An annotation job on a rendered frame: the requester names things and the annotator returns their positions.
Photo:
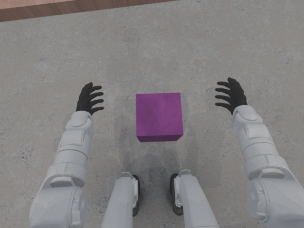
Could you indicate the robot foot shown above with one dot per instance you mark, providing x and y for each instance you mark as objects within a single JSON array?
[
  {"x": 177, "y": 210},
  {"x": 136, "y": 209}
]

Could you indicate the left robot foot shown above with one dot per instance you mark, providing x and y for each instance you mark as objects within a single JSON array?
[{"x": 136, "y": 209}]

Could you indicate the robot right forearm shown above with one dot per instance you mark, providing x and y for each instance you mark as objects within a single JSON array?
[{"x": 259, "y": 151}]

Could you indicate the right robot upper arm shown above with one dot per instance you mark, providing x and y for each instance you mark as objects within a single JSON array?
[{"x": 277, "y": 203}]

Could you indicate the right robot foot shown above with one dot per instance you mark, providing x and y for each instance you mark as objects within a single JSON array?
[{"x": 177, "y": 210}]

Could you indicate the carton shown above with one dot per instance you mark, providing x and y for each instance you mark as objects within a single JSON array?
[{"x": 158, "y": 117}]

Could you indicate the right robot hand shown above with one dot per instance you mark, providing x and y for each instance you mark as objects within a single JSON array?
[{"x": 236, "y": 94}]

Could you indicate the robot left forearm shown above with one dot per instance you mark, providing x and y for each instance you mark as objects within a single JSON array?
[{"x": 69, "y": 166}]

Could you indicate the left robot hand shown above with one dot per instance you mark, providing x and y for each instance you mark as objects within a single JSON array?
[{"x": 84, "y": 103}]

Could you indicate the left robot upper arm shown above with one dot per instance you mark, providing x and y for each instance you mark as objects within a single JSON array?
[{"x": 60, "y": 207}]

